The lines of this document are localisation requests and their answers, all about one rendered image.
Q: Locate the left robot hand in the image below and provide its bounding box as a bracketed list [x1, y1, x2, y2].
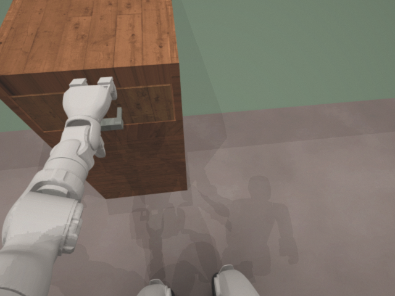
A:
[63, 76, 117, 158]

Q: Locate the robot left forearm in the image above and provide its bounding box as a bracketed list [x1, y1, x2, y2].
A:
[2, 115, 101, 246]

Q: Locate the robot right shin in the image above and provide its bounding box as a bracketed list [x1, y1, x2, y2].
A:
[218, 265, 234, 274]

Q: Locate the drawer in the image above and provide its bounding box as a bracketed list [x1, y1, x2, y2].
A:
[11, 84, 174, 131]

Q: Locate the left robot upper arm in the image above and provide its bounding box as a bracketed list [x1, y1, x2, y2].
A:
[0, 191, 84, 296]

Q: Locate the cabinet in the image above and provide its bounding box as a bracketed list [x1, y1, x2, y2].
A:
[0, 0, 187, 199]

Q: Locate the right robot thigh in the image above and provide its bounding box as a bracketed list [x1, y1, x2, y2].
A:
[214, 269, 260, 296]

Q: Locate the handle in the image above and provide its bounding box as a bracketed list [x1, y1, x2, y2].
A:
[100, 107, 123, 131]

